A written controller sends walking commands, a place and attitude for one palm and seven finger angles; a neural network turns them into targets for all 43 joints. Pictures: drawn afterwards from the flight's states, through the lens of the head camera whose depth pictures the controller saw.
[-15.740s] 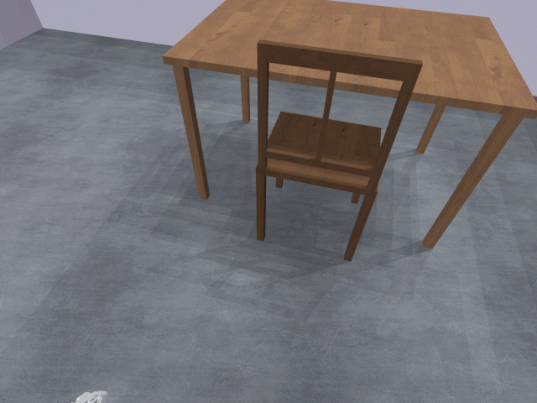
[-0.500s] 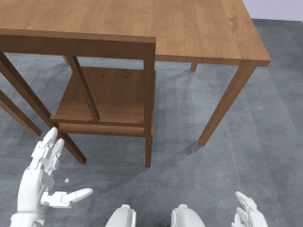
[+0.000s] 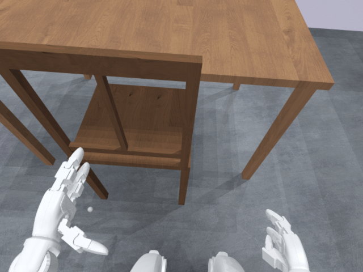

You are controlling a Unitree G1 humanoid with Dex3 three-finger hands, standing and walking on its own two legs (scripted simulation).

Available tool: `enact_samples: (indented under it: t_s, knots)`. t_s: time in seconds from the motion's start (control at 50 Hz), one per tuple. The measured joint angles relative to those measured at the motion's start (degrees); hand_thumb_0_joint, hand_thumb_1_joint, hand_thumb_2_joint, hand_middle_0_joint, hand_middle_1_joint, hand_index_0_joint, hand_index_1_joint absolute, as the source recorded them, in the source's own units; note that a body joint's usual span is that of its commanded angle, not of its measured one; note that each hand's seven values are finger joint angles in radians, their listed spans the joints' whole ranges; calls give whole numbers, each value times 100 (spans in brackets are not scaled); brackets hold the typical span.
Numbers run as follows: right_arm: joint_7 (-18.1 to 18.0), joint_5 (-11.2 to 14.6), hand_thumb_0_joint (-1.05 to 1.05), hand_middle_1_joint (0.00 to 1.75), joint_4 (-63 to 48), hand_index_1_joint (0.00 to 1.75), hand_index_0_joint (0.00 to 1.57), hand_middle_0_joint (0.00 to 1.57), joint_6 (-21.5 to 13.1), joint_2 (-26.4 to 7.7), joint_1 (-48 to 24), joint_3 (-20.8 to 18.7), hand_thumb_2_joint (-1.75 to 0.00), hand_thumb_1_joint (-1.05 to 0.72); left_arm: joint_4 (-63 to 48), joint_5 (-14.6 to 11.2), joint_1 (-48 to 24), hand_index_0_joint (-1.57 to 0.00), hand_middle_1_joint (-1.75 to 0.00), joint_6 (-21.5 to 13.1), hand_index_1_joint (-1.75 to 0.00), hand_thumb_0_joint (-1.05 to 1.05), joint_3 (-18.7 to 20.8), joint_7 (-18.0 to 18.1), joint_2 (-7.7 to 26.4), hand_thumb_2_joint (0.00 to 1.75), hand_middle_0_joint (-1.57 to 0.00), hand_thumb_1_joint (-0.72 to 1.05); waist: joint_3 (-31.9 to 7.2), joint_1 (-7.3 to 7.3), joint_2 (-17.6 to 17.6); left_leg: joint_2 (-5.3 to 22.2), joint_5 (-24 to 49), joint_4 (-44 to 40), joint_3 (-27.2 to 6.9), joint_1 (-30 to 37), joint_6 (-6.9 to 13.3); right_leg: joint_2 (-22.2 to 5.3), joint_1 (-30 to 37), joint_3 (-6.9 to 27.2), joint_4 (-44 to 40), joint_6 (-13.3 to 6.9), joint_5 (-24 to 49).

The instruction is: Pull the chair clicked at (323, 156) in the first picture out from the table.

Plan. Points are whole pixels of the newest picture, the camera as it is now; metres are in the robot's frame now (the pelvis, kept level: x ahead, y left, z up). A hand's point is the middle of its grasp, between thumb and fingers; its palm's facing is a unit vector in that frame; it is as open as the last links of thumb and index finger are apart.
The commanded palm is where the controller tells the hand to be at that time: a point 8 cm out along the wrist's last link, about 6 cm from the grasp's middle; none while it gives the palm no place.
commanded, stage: raise the hand toward the chair's back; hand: left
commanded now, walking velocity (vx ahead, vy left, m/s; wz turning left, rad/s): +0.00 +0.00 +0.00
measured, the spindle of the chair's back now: (114, 118) +0.48 +0.21 +0.00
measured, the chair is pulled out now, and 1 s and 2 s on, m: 0.00 0.00 0.00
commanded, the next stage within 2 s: aim the fingers beside a spindle in 0.60 s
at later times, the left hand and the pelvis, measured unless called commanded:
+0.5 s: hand (91, 199) +0.25 +0.20 +0.04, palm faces +0.02 -1.00 -0.06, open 16.9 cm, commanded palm +0.22 +0.25 +0.05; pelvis +0.00 -0.01 +0.00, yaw +0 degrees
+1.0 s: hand (97, 197) +0.25 +0.19 +0.03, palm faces -0.01 -1.00 -0.04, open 16.9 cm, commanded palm +0.24 +0.25 +0.04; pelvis +0.00 -0.02 +0.00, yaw +0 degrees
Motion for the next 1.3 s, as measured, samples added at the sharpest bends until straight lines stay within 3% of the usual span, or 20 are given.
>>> enact_samples:
  t_s: [0.1, 0.26, 0.34, 0.44, 0.6, 0.74, 0.9, 1.04, 1.3]
  knots:
    - [12, -3, 2, 30, 146, 30, 21, 20, 18, -57, 122, -36, -90, -90, 0, -78, -179, -6, -8, -250, -9, -1, 258, 121, 41, 30, -6, -50, -15, -28, 15, -8, 10, -35, -31, 24, -2, -5, 44, -29, -50, 0, 6]
    - [-4, 60, 2, 30, 171, 30, 21, 20, 68, -182, 207, -87, -90, -90, 358, -142, -286, -6, -8, 131, -8, -1, 218, -178, 103, 30, -6, -50, 6, -149, 52, 11, 54, -144, 19, 69, -1, 19, 53, 21, -132, -4, 54]
    - [-5, 26, 2, 30, 170, 30, 21, 20, 14, -167, 266, -142, -90, -90, 209, -152, -119, -6, -8, -44, -8, -1, 209, -13, 44, 30, -6, -50, -18, -173, 3, 24, 72, -224, 35, 147, -21, 35, 110, 38, -185, -19, 66]
    - [41, 1, 2, 30, 214, 30, 21, 20, -1, -179, 220, -140, -90, -90, 290, -115, -234, -6, -8, -377, -8, -1, 301, 156, 15, 30, -6, -50, -41, -152, -34, 20, 49, -138, -3, 55, -47, 27, 23, 2, -81, -51, 18]
    - [14, 37, 2, 30, 153, 30, 21, 20, 35, -146, 92, -94, -90, -90, 365, -102, -187, -6, -8, -108, -8, -1, 151, -81, 41, 30, -6, -50, -5, -135, 22, 40, 53, -142, -23, 65, -74, 47, 30, -16, -78, -80, 14]
    - [12, 18, 2, 30, 180, 30, 21, 20, -8, -110, 71, -71, -90, -90, 377, -164, -268, -6, -8, -353, -8, -1, 276, 41, -11, 30, -6, -50, -42, -104, 14, 40, 44, -127, -61, 57, -105, 47, 31, -53, -54, -108, -14]
    - [-1, 29, 2, 30, 209, 30, 21, 20, 9, -159, 35, -77, -90, -90, 684, -163, -470, -6, -8, -219, -8, -1, 277, -205, 51, 30, -6, -50, -29, -122, 21, 49, 6, -12, -64, -78, -111, 52, -109, -54, 63, -119, -50]
    - [9, 1, 2, 30, 263, 30, 21, 20, -5, -169, 76, -111, -90, -90, 717, -132, -644, -6, -8, -415, -8, -1, 309, -90, 28, 30, -6, -50, -51, -146, -4, 46, -8, 61, -45, -189, -107, 46, -231, -35, 145, -116, -62]
    - [30, -11, 2, 30, 310, 30, 21, 20, 50, -171, 83, -94, -90, -90, 1114, -132, -1024, -6, -8, -441, -8, -1, 406, -133, 78, 30, -6, -50, -63, -186, -17, 45, -28, 233, -1, -461, -74, 39, -514, 9, 306, -93, -59]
